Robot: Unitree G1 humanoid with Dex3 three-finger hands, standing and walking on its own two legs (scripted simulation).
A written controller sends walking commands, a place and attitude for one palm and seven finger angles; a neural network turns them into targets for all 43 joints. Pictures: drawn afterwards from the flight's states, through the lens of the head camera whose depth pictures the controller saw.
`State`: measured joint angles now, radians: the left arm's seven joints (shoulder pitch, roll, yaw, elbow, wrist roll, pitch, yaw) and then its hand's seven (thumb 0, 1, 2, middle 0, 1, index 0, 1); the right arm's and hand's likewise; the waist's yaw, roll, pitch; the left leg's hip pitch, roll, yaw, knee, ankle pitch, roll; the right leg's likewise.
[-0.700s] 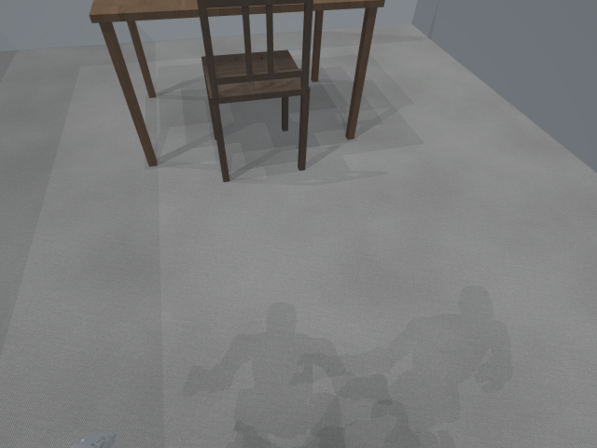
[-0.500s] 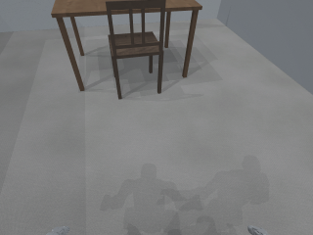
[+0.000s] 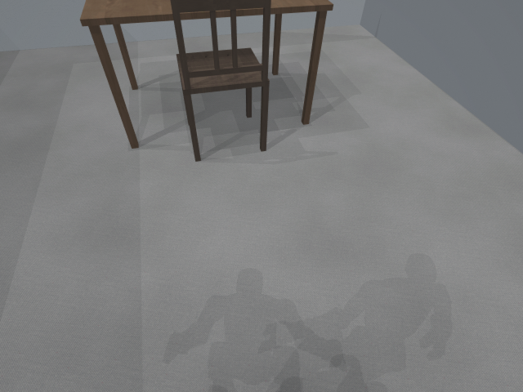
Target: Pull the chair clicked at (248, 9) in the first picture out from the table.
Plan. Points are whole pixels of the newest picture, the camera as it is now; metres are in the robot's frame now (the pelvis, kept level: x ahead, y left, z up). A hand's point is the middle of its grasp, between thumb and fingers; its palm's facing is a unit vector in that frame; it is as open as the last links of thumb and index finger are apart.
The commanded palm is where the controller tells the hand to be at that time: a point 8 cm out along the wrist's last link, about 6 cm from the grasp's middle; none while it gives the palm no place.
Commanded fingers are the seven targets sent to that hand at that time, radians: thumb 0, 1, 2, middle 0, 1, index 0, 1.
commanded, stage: stand and wait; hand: left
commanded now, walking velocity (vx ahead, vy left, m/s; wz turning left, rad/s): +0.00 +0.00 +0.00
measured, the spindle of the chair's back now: (214, 41) +1.50 +0.30 -0.10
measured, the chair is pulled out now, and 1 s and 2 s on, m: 0.00 0.00 0.00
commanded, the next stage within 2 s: look at it before walking up in 0.18 s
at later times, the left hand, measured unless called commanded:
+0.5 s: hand out of the picture +0.07 +0.23 -0.16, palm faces -0.03 -0.95 -0.32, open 7.4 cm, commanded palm none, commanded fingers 0.00 0.90 0.90 -0.20 -0.30 -0.20 -0.30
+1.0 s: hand out of the picture +0.06 +0.22 -0.17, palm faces -0.03 -0.96 -0.28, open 7.4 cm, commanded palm none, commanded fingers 0.00 0.90 0.90 -0.20 -0.30 -0.20 -0.30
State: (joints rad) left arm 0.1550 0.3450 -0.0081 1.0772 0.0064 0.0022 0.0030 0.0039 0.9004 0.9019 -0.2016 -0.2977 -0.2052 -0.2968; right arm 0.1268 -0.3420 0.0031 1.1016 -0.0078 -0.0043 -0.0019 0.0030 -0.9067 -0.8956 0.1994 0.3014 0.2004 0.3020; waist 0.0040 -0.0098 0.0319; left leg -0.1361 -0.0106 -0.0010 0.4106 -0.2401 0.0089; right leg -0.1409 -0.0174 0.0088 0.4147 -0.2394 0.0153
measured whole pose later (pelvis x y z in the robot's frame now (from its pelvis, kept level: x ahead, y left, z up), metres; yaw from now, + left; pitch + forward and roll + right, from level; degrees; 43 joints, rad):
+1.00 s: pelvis +0.01 +0.00 +0.00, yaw -2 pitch -1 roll +0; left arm 0.21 0.30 -0.01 1.08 0.02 0.01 0.00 0.00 0.90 0.90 -0.20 -0.30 -0.20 -0.30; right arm 0.16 -0.29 0.01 1.11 -0.02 0.00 0.00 0.00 -0.91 -0.90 0.20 0.30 0.20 0.30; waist 0.01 -0.01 -0.01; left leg -0.15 0.01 0.02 0.46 -0.30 0.00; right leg -0.16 0.01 0.03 0.45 -0.28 0.00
